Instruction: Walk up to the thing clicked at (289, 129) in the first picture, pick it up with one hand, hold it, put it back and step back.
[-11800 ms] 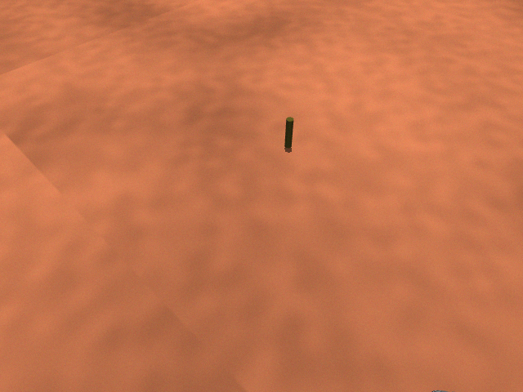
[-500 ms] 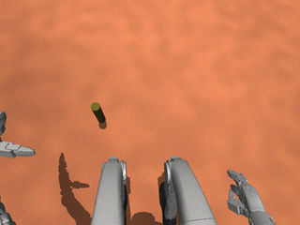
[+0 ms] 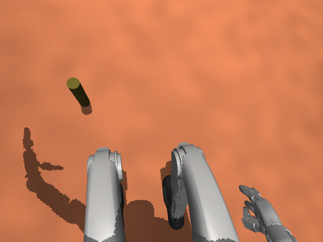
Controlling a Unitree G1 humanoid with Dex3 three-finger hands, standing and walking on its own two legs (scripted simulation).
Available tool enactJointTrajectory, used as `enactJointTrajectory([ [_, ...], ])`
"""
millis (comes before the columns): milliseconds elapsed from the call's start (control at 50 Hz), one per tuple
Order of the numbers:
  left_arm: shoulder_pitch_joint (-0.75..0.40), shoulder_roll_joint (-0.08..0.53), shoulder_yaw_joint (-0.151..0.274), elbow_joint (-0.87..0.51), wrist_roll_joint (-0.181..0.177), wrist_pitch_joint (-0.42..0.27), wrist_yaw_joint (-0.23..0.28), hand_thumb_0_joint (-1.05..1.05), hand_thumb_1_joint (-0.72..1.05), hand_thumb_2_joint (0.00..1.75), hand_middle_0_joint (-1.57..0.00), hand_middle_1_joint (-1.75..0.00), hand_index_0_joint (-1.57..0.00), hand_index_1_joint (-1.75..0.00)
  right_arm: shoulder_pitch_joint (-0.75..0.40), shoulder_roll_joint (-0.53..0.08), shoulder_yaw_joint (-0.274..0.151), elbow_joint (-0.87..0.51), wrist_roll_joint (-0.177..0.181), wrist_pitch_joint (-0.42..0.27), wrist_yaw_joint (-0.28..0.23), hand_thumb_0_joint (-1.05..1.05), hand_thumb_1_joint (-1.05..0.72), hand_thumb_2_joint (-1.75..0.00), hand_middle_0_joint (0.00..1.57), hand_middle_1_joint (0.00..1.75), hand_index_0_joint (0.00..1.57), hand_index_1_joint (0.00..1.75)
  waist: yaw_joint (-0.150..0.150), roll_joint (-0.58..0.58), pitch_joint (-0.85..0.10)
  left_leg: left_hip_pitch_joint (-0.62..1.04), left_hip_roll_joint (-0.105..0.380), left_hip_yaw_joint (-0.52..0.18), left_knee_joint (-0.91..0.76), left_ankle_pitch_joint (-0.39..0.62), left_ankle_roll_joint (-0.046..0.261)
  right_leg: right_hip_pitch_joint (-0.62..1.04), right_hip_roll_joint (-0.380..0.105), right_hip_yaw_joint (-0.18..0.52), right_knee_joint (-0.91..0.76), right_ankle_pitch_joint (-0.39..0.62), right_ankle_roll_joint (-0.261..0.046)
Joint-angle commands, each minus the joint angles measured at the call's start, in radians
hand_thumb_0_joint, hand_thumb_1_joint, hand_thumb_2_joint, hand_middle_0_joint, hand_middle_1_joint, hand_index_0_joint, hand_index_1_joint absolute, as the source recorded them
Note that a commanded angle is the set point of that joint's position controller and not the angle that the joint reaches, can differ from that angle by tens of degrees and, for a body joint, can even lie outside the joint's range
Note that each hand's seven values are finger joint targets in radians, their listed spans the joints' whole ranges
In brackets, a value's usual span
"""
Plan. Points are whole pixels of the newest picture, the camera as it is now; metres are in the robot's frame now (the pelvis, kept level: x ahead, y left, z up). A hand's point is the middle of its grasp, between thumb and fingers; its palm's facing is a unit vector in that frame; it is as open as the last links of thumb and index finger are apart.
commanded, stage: go down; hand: left
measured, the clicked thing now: (79, 94) +0.55 +0.25 -0.34
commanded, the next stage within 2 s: approach in 0.62 s
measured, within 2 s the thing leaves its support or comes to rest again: neither
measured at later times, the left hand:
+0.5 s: hand out of the picture +0.46 +0.43 -0.01, palm faces +0.22 -0.97 -0.06, open 17.4 cm
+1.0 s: hand out of the picture +0.48 +0.43 -0.07, palm faces +0.26 -0.96 -0.02, open 17.4 cm
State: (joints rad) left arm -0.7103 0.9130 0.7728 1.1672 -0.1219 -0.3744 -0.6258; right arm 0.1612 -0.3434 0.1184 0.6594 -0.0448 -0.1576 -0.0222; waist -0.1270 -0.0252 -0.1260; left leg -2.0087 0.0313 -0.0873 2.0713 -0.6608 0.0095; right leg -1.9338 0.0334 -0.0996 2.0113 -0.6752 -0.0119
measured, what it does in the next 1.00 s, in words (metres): lowers itself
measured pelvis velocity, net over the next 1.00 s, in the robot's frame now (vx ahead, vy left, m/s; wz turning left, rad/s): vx -0.01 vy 0.01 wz -0.09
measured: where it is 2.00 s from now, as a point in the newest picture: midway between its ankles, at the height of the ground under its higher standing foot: (145, 214)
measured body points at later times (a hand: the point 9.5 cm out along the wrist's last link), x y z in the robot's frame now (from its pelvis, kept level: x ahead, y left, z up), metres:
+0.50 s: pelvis -0.01 +0.01 -0.05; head +0.22 +0.09 +0.33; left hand +0.44 +0.48 -0.01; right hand +0.09 -0.27 -0.14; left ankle +0.08 +0.12 -0.40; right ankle +0.09 -0.11 -0.40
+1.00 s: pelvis -0.01 +0.01 -0.07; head +0.24 +0.11 +0.29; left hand +0.46 +0.48 -0.07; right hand +0.09 -0.27 -0.15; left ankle +0.08 +0.12 -0.40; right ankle +0.09 -0.11 -0.40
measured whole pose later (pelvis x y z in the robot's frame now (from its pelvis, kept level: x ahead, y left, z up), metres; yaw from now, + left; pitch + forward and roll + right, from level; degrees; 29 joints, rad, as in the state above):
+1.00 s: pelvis -0.01 +0.01 -0.07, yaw -5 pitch +30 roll -12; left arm -0.92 1.17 0.78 1.30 -0.12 -0.41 -0.59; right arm 0.12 -0.39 0.28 0.56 -0.10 -0.09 -0.01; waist -0.21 -0.08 0.02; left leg -2.22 0.04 -0.17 2.33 -0.67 0.03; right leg -2.10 0.05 -0.17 2.20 -0.66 0.01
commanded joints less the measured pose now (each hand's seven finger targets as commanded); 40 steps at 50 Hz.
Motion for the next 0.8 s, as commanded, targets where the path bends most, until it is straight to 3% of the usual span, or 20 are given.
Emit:
enactJointTrajectory([
  [0,-0.273,0.449,0.061,-0.183,-0.03,-0.059,-0.008,0.0,-0.5,0.07,-0.03,-0.08,-0.04,-0.06,0.144,-0.24,-0.073,-0.041,-0.004,-0.021,-0.012,0.0,-0.88,-0.9,0.2,0.3,0.2,0.3,0.039,0.288,-0.605,0.495,0.009,-0.002,-0.23,0.162,0.014,0.22,0.01,0.003,-0.164,0.139,-0.039],
  [120,-0.327,0.504,0.069,-0.182,-0.024,-0.051,-0.015,0.0,-0.56,0.06,-0.04,-0.09,-0.05,-0.07,0.164,-0.255,-0.053,-0.035,-0.013,-0.01,-0.01,0.0,-0.88,-0.9,0.2,0.3,0.2,0.3,0.026,0.302,-0.611,0.465,0.01,-0.001,-0.183,0.173,0.014,0.202,0.013,-0.012,-0.131,0.148,-0.038],
  [200,-0.359,0.545,0.075,-0.195,-0.015,-0.044,-0.012,0.0,-0.53,0.06,-0.03,-0.08,-0.05,-0.06,0.149,-0.267,-0.041,-0.05,-0.014,-0.002,-0.012,0.0,-0.87,-0.89,0.2,0.3,0.2,0.3,0.025,0.341,-0.588,0.451,0.016,-0.023,-0.187,0.114,0.01,0.157,0.015,-0.03,-0.096,0.117,-0.038],
  [220,-0.385,0.554,0.067,-0.2,-0.013,-0.045,-0.012,0.0,-0.53,0.06,-0.03,-0.09,-0.05,-0.07,0.145,-0.269,-0.038,-0.052,-0.014,0.002,-0.014,0.0,-0.87,-0.89,0.2,0.3,0.2,0.3,0.011,0.358,-0.572,0.441,0.016,-0.03,-0.19,0.085,0.008,0.146,0.014,-0.034,-0.091,0.099,-0.038],
  [300,-0.38,0.576,0.078,-0.18,-0.019,-0.037,-0.015,0.0,-0.53,0.05,-0.04,-0.08,-0.06,-0.06,0.149,-0.276,-0.024,-0.056,-0.014,0.011,-0.014,0.0,-0.88,-0.89,0.2,0.3,0.2,0.3,0.007,0.354,-0.554,0.415,0.019,-0.04,-0.176,0.073,0.009,0.129,0.018,-0.044,-0.071,0.094,-0.036],
  [320,-0.386,0.557,0.066,-0.176,-0.022,-0.036,-0.02,0.0,-0.53,0.06,-0.03,-0.09,-0.06,-0.06,0.157,-0.278,-0.024,-0.05,-0.015,0.013,-0.016,0.0,-0.88,-0.89,0.2,0.3,0.2,0.3,-0.006,0.353,-0.542,0.408,0.02,-0.037,-0.164,0.074,0.011,0.125,0.018,-0.046,-0.073,0.101,-0.034],
  [400,-0.388,0.614,0.094,-0.191,-0.028,-0.034,-0.026,0.0,-0.55,0.04,-0.04,-0.08,-0.06,-0.06,0.155,-0.286,-0.01,-0.062,-0.018,0.018,-0.017,0.0,-0.88,-0.89,0.2,0.3,0.2,0.3,-0.001,0.352,-0.569,0.404,0.017,-0.031,-0.131,0.122,0.014,0.139,0.021,-0.049,-0.065,0.127,-0.033],
  [480,-0.369,0.613,0.097,-0.161,-0.029,-0.025,-0.034,0.0,-0.54,0.04,-0.04,-0.08,-0.06,-0.06,0.163,-0.292,0.002,-0.058,-0.02,0.023,-0.015,0.0,-0.88,-0.9,0.2,0.3,0.2,0.3,-0.012,0.367,-0.553,0.41,0.019,-0.046,-0.121,0.16,0.01,0.12,0.022,-0.063,-0.043,0.149,-0.034],
  [580,-0.401,0.668,0.113,-0.2,-0.033,-0.025,-0.036,0.0,-0.55,0.04,-0.04,-0.08,-0.06,-0.06,0.159,-0.294,0.013,-0.068,-0.023,0.029,-0.015,0.0,-0.88,-0.9,0.2,0.3,0.2,0.3,-0.009,0.384,-0.58,0.404,0.019,-0.039,-0.096,0.187,0.013,0.14,0.024,-0.061,-0.039,0.164,-0.034],
  [640,-0.399,0.664,0.105,-0.201,-0.028,-0.022,-0.036,0.0,-0.53,0.05,-0.04,-0.08,-0.06,-0.06,0.15,-0.302,0.016,-0.077,-0.023,0.035,-0.017,0.0,-0.88,-0.89,0.2,0.3,0.2,0.3,-0.018,0.402,-0.534,0.376,0.021,-0.051,-0.113,0.126,0.01,0.117,0.025,-0.071,-0.029,0.128,-0.034],
  [700,-0.417,0.675,0.107,-0.214,-0.03,-0.019,-0.037,0.0,-0.55,0.05,-0.08,-0.1,-0.07,-0.1,0.154,-0.306,0.022,-0.082,-0.024,0.039,-0.016,0.0,-0.9,-0.9,0.2,0.3,0.2,0.3,-0.022,0.428,-0.555,0.424,0.025,-0.063,-0.11,0.158,0.007,0.097,0.027,-0.074,-0.022,0.149,-0.035],
  [780,-0.387,0.613,0.085,-0.127,-0.039,-0.019,-0.03,0.0,-0.52,0.0,-0.05,-0.07,-0.07,-0.05,0.148,-0.307,0.036,-0.083,-0.029,0.04,-0.015,0.0,-0.88,-0.89,0.2,0.3,0.2,0.3,-0.055,0.376,-0.48,0.374,0.027,-0.071,-0.077,0.151,0.009,0.06,0.031,-0.085,-0.014,0.148,-0.032],
])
